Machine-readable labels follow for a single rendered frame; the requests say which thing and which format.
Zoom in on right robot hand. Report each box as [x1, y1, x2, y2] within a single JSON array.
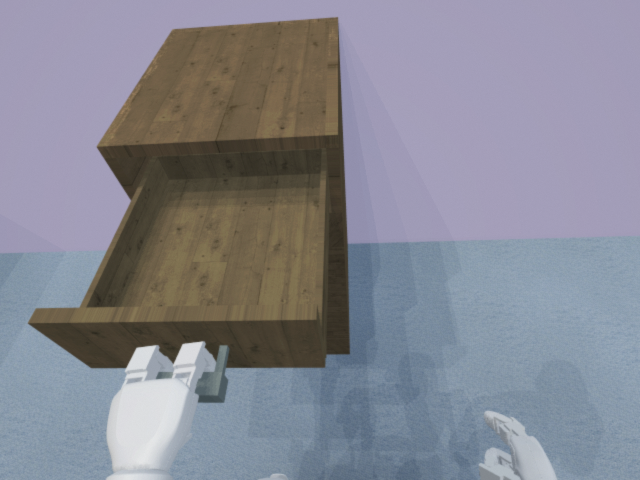
[[479, 411, 557, 480]]

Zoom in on left robot hand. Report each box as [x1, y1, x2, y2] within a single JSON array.
[[106, 341, 216, 473]]

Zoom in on cabinet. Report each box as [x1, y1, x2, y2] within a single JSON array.
[[97, 17, 350, 354]]

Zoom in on drawer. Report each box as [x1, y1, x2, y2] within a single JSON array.
[[28, 148, 329, 368]]

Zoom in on handle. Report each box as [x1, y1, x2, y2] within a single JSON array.
[[156, 345, 229, 403]]

